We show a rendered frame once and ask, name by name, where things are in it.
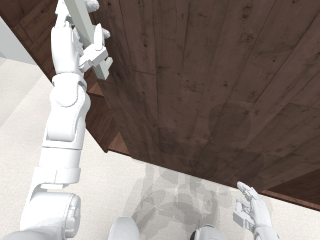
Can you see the robot left hand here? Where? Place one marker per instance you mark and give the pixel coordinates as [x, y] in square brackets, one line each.
[66, 45]

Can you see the robot right hand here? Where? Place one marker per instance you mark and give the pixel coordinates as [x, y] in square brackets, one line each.
[254, 215]

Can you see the wardrobe door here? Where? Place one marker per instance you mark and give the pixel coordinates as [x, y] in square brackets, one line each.
[305, 187]
[223, 90]

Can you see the robot right thigh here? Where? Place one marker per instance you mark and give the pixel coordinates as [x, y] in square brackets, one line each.
[209, 233]

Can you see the right robot shin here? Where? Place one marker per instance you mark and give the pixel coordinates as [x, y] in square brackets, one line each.
[208, 225]

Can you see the robot left forearm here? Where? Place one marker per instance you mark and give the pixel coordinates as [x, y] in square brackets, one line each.
[63, 137]

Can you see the left robot upper arm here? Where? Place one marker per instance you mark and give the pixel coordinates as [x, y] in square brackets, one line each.
[50, 216]

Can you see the robot right forearm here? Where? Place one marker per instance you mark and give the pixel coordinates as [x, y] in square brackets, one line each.
[265, 233]

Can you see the handle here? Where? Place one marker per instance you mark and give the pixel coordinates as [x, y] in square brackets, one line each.
[82, 22]

